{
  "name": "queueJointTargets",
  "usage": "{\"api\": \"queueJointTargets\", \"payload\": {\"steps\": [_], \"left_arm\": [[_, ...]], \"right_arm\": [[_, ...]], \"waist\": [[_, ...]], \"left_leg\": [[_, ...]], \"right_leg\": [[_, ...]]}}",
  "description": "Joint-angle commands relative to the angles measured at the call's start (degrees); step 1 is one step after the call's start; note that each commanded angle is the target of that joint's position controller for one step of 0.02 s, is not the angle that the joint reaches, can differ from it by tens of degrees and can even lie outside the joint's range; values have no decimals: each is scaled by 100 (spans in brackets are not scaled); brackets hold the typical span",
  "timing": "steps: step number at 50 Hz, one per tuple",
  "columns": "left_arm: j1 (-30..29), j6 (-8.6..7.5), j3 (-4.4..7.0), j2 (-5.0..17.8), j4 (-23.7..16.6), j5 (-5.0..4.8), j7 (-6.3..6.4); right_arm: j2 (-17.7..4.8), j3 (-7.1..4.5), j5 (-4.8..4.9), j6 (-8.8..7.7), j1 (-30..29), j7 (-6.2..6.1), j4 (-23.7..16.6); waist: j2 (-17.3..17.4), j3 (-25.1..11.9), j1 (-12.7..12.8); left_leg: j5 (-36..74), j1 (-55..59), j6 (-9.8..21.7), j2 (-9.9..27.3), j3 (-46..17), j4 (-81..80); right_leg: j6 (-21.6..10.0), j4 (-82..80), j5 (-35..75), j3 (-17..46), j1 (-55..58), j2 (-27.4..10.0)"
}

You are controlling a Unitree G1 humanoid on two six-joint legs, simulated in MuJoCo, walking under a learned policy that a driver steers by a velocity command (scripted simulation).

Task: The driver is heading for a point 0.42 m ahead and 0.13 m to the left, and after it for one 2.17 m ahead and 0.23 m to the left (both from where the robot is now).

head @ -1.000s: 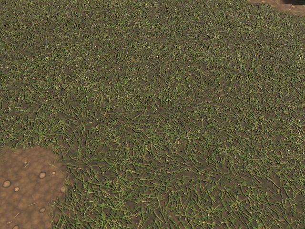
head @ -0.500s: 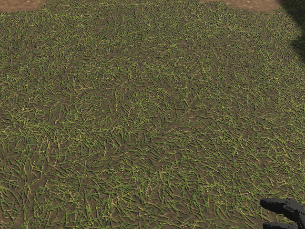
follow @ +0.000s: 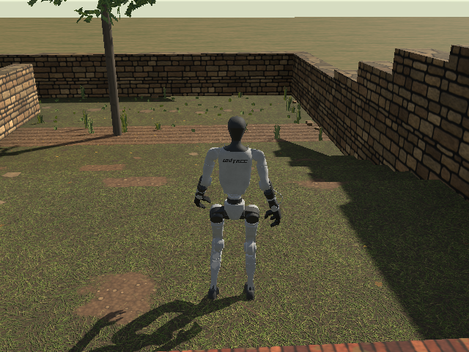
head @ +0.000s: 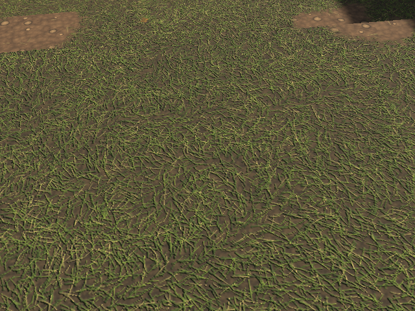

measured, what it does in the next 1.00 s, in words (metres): walks ahead: left foot, then right foot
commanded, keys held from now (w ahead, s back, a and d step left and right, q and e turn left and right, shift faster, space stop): w+q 0.38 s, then q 0.10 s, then e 0.52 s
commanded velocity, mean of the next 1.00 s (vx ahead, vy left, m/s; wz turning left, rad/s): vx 0.30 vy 0.00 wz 0.19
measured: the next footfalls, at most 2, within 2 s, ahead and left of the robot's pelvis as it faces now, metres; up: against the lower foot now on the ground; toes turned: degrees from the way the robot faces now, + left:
left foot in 0.38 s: +0.34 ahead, +0.18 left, +0.00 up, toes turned +17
right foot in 0.90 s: +0.50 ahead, +0.01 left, +0.00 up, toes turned +12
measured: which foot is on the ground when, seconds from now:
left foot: up 0.00-0.36, down 0.38-0.92, up 0.94-1.00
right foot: down 0.00-0.40, up 0.42-0.88, down 0.90-1.00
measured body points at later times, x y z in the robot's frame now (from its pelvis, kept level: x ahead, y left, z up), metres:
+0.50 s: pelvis +0.25 +0.08 -0.01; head +0.29 +0.10 +0.43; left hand +0.24 +0.38 -0.13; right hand +0.51 -0.11 -0.10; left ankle +0.30 +0.17 -0.74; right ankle +0.16 -0.11 -0.63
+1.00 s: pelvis +0.40 +0.08 +0.00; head +0.45 +0.07 +0.44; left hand +0.48 +0.39 -0.10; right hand +0.60 -0.16 -0.12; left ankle +0.30 +0.18 -0.67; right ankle +0.46 +0.00 -0.74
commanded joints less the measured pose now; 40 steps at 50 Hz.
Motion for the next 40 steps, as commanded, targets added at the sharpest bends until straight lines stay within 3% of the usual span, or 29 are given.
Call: {"api": "queueJointTargets", "payload": {"steps": [1, 3, 5, 8, 11, 14, 17, 18, 19, 20, 21, 22, 23, 24, 25, 26, 29, 32, 35, 37, 40], "left_arm": [[495, -32, 194, 596, -19, 52, 7], [523, -75, 231, 624, 86, 46, 9], [593, -89, 282, 745, 196, 38, 25], [612, -57, 318, 901, 314, 23, 60], [794, -25, 355, 1078, 428, -19, 93], [1018, 58, 403, 1242, 559, -105, 109], [1051, 179, 478, 1508, 571, -153, 167], [1026, 233, 497, 1579, 554, -155, 197], [1008, 246, 462, 1515, 515, -145, 229], [1220, 196, 307, 1071, 341, 91, 218], [1548, 29, 116, 641, 37, 101, 121], [910, -110, 257, 1253, 13, -74, 58], [531, -148, 246, 1246, -157, -194, 58], [531, -125, 231, 1148, -96, -104, 123], [667, -49, 257, 1174, 5, -23, 168], [795, 55, 259, 1165, 78, -27, 164], [1108, 241, 186, 838, 279, 2, 192], [823, 274, 116, 657, 266, -3, 183], [411, 272, 109, 682, 192, -65, 117], [208, 299, 155, 816, 77, -86, 88], [17, 364, 224, 927, -149, -54, 25]], "right_arm": [[-491, -166, -42, -23, -378, 1, -556], [-280, -127, -41, 31, -482, 54, -631], [-219, -108, -60, 60, -695, 89, -754], [-124, -42, -61, 58, -1124, 179, -935], [-84, 16, -75, 44, -1741, 294, -1164], [-171, 10, -59, 66, -2142, 386, -1414], [-459, -122, -99, 111, -1889, 432, -1502], [-661, -238, -101, 131, -1292, 419, -1372], [-966, -420, -85, 159, -336, 335, -1116], [-1500, -551, -85, 219, 263, 188, -1003], [-1823, -521, -129, 150, -176, 198, -1280], [-1336, -393, -170, 102, -170, 244, -1357], [-1142, -325, -197, 44, -406, 244, -1338], [-1008, -292, -146, 14, -698, 244, -1315], [-773, -226, -140, 15, -1003, 208, -1340], [-680, -174, -219, 11, -1174, 190, -1372], [-592, -106, -288, -90, -1256, 170, -1108], [-538, -59, -313, -83, -1326, 97, -860], [-579, -49, -393, -51, -1282, 43, -645], [-695, -83, -389, 2, -1270, 28, -506], [-796, -141, -287, 158, -1220, -26, -362]], "waist": [[-915, 164, 384], [-846, 158, 328], [-663, 193, 321], [-597, 288, 405], [-504, 450, 599], [-507, 561, 638], [-745, 206, 305], [-743, -142, -55], [-559, -621, -552], [609, -1154, -558], [1569, -2082, -9], [536, -2128, -429], [318, -1359, -312], [-278, -790, -30], [-260, -635, 175], [-94, -565, 325], [43, -618, 496], [206, -560, 418], [214, -456, 192], [248, -297, 103], [244, -113, 45]], "left_leg": [[647, -2098, -34, 627, -248, 460], [950, -1989, -77, 667, -134, 347], [1269, -2087, -164, 685, -108, -11], [2085, -1885, -166, 675, 71, -1016], [2591, -1599, -53, 594, 374, -1855], [2311, -1553, 136, 512, 552, -2316], [1440, -709, 470, 32, 1005, -2442], [1335, 98, 629, -210, 1126, -2573], [1650, 1584, 848, -367, 1023, -2871], [2583, 3331, 1222, 760, -655, -2835], [2289, 4690, 2462, 2122, -3944, -3770], [2750, 4452, 2165, 2017, -3592, -4009], [3589, 3701, 1949, 1798, -2640, -3916], [4251, 2799, 1727, 1480, -1941, -3896], [4548, 2205, 1576, 1362, -1432, -3951], [4857, 1658, 1517, 1276, -1193, -4089], [5656, 1010, 1489, 1131, -485, -4332], [5500, 975, 1231, 909, 150, -4410], [4928, 1142, 1086, 947, 357, -4541], [4608, 1412, 1130, 1126, 299, -4539], [4362, 1913, 1209, 1457, 94, -4216]], "right_leg": [[-857, -1599, 49, 1652, 1658, -1610], [-863, -1707, 974, 1069, 1506, -1511], [-924, -1777, 1605, 662, 1492, -1541], [-864, -1863, 1856, 43, 1437, -1443], [-757, -1875, 1844, -382, 1491, -1455], [-629, -1689, 2221, -610, 1978, -1630], [-458, -662, 4661, -926, 2331, -1660], [-379, 220, 5285, -1036, 2235, -1586], [-194, 1495, 4963, -1151, 1530, -1381], [95, 3466, 1589, -1143, -132, -939], [391, 5379, -2407, -182, -2067, 265], [312, 5561, -2183, 663, -2416, -76], [241, 5326, -1806, 564, -2501, -250], [284, 4862, -1472, 509, -2338, -479], [318, 4448, -1260, 466, -2026, -692], [341, 4311, -1137, 445, -1580, -764], [508, 3631, -587, 283, -1047, -701], [516, 2514, 353, 272, -883, -708], [438, 1660, 1131, 291, -685, -643], [393, 1461, 908, 304, -861, -577], [277, 1346, -15, 258, -1303, -517]]}}
Velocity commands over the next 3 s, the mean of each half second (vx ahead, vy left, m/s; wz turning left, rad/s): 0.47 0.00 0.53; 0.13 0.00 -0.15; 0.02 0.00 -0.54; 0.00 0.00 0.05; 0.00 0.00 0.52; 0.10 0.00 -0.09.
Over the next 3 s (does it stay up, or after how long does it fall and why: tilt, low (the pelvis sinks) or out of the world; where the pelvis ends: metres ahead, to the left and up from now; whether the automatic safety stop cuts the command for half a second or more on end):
stays up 0.45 0.13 0.00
